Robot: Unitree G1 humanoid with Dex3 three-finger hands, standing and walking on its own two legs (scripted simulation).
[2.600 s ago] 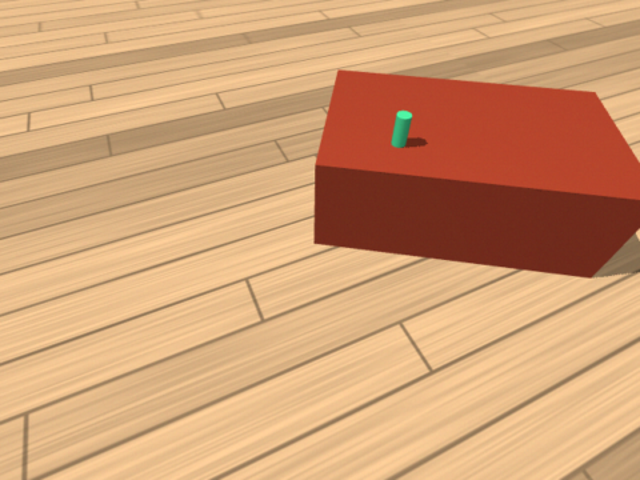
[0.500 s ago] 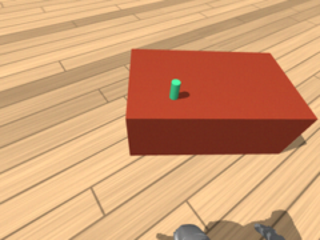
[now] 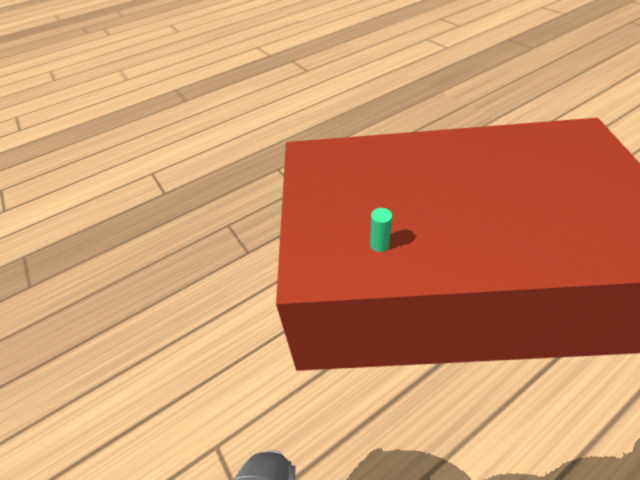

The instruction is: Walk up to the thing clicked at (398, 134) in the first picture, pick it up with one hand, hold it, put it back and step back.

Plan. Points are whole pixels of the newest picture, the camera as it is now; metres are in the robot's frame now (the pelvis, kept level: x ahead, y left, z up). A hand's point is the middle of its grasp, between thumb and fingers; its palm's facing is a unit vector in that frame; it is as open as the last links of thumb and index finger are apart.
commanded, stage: walk up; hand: right
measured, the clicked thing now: (380, 230) +0.74 -0.13 -0.29
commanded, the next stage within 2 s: none
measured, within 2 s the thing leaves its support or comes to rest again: neither
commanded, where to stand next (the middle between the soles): +0.26 +0.09 m, yaw +0 degrees
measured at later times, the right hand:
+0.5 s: hand (465, 469) +0.16 -0.17 -0.14, palm faces -0.03 +0.93 -0.38, open 7.4 cm
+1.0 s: hand (443, 409) +0.24 -0.16 -0.15, palm faces -0.04 +0.93 -0.37, open 7.4 cm
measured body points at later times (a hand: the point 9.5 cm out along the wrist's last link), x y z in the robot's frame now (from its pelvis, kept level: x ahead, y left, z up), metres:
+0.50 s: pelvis +0.14 +0.10 +0.00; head +0.18 +0.11 +0.44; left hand +0.22 +0.41 -0.12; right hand +0.16 -0.22 -0.11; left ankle +0.14 +0.19 -0.74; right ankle +0.22 -0.04 -0.70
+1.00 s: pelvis +0.17 +0.10 -0.01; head +0.17 +0.10 +0.44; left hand +0.28 +0.39 -0.13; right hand +0.24 -0.21 -0.13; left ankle +0.18 +0.23 -0.74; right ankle +0.25 -0.02 -0.74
